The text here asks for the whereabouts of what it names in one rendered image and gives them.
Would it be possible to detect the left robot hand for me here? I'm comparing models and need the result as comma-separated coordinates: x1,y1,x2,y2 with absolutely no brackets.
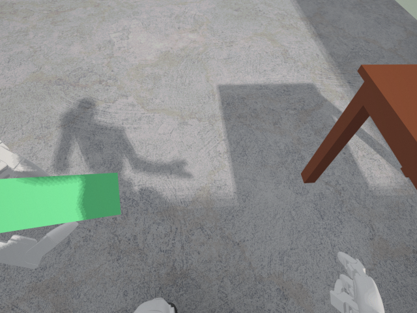
0,140,78,269

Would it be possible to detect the table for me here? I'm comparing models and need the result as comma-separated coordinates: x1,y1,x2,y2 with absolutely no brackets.
301,65,417,190

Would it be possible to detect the left robot thigh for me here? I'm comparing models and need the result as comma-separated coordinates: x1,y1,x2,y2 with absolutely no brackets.
134,299,175,313

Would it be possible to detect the right robot hand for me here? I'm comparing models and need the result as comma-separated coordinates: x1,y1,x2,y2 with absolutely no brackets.
330,252,385,313

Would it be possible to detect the sponge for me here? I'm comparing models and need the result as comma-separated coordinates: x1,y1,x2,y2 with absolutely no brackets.
0,173,121,233

